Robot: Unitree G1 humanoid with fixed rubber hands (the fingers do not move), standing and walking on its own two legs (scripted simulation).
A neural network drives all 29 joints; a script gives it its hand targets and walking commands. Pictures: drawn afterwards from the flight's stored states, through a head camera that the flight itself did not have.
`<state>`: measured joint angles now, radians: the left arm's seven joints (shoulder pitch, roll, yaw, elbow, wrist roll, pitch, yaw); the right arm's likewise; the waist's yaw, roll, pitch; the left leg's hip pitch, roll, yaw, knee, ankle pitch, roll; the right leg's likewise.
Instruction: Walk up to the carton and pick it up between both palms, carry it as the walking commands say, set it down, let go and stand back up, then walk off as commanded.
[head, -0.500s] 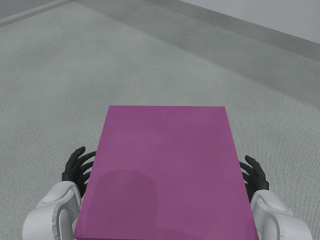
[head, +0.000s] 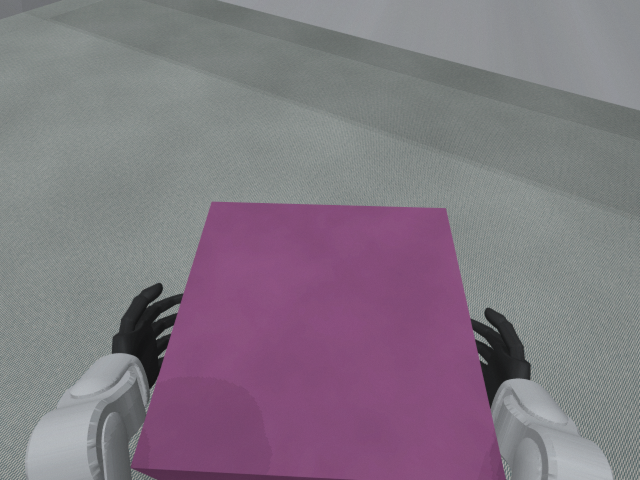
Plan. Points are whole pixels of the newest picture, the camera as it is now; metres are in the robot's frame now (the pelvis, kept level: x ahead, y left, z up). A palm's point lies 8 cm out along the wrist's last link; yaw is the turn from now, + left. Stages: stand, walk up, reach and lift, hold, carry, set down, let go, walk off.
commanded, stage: carry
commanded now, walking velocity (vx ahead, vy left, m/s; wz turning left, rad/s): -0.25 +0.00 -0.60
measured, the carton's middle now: (322, 358) +0.27 +0.02 +0.01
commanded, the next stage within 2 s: none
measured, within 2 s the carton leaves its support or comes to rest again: neither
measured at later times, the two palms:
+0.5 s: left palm out of the picture +0.06 +0.15 +0.08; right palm out of the picture -0.03 -0.22 +0.09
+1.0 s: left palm out of the picture -0.07 +0.11 +0.09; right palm out of the picture -0.24 -0.23 +0.09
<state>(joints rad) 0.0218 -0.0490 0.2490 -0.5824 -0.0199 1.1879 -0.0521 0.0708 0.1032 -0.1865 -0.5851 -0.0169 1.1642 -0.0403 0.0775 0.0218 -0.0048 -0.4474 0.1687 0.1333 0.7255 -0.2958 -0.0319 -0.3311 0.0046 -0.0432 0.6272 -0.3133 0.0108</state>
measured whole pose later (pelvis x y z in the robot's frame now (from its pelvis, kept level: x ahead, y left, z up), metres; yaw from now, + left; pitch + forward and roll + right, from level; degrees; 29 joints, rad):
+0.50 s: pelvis -0.20 +0.02 +0.01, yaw -17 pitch +2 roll -1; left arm 0.09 -0.09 0.25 -0.61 0.01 1.18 -0.06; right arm 0.10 0.10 -0.20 -0.57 0.02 1.16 -0.04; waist 0.03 -0.03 0.02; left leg -0.34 0.05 0.10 0.58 -0.28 0.02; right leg -0.62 0.06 -0.01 1.09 -0.40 0.03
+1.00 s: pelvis -0.35 +0.04 +0.01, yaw -24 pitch +3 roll +1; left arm 0.09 -0.12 0.23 -0.56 0.04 1.17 -0.05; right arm 0.07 0.04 -0.19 -0.50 0.04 1.19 -0.05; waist -0.04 -0.03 -0.08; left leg -0.33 0.02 0.07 0.55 -0.26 -0.01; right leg -0.44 0.01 0.01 0.51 -0.13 -0.01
